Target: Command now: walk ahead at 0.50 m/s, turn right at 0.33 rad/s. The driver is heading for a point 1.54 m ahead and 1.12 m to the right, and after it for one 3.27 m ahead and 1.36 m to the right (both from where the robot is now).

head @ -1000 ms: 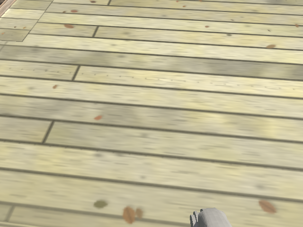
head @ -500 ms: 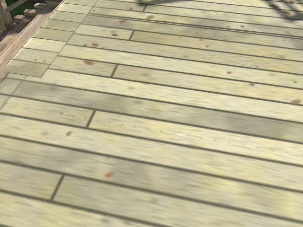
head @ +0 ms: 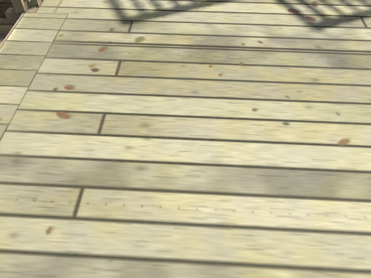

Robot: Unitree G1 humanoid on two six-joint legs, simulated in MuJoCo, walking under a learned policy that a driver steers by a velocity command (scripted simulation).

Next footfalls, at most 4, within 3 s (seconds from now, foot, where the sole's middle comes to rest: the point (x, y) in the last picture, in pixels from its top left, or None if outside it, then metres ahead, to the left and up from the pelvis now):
0.28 right None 0.32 -0.14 -0.78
0.76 left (192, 248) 0.62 -0.03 -0.78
1.28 right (289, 231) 0.67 -0.41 -0.78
1.78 left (292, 161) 1.01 -0.50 -0.78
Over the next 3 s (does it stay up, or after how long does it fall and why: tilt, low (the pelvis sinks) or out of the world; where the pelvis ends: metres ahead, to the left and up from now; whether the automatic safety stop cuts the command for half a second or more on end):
stays up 1.22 -0.94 -0.01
